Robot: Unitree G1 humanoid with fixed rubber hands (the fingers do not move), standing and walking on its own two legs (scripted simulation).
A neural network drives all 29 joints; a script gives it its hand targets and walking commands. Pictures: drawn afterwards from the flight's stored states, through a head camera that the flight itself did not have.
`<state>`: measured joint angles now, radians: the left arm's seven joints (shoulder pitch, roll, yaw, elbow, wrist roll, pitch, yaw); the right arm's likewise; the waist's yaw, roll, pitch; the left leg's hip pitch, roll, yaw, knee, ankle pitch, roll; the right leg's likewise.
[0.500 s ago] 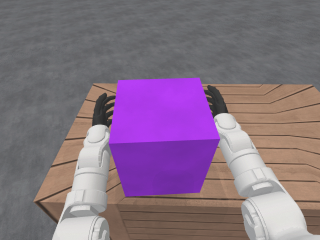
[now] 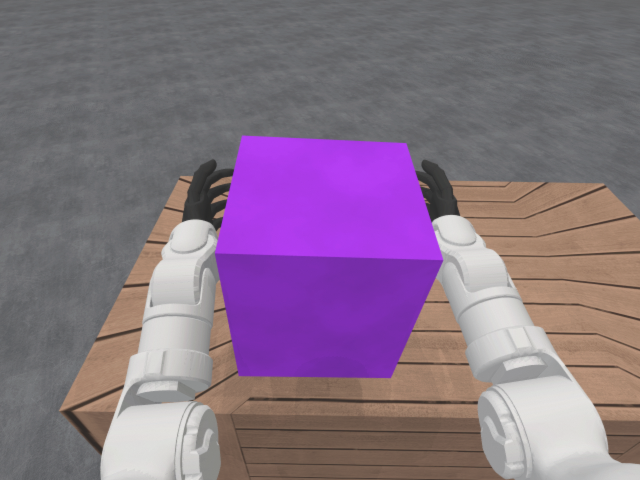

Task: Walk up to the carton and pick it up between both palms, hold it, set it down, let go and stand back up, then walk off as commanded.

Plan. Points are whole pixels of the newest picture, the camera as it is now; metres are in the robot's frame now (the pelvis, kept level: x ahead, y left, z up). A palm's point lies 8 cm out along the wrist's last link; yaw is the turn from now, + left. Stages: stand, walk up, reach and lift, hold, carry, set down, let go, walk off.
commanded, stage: reach and lift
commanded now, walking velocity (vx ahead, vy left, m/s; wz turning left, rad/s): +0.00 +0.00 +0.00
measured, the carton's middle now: (320, 262) +0.38 +0.01 +0.11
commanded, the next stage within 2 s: hold in 0.92 s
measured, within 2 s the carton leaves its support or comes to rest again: neither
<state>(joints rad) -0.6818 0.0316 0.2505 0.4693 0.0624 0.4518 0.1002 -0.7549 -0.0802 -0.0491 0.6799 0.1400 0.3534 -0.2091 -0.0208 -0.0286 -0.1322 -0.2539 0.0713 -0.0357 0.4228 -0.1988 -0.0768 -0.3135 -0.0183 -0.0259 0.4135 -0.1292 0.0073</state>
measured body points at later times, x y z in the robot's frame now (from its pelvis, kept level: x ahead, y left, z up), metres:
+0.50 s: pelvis +0.00 +0.00 +0.00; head -0.04 +0.01 +0.45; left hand +0.40 +0.16 +0.20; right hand +0.40 -0.14 +0.19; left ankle +0.01 +0.17 -0.74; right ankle +0.05 -0.12 -0.74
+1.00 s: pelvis +0.00 +0.00 +0.00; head -0.05 +0.01 +0.45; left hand +0.40 +0.16 +0.21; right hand +0.40 -0.14 +0.20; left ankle +0.01 +0.17 -0.74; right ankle +0.05 -0.12 -0.74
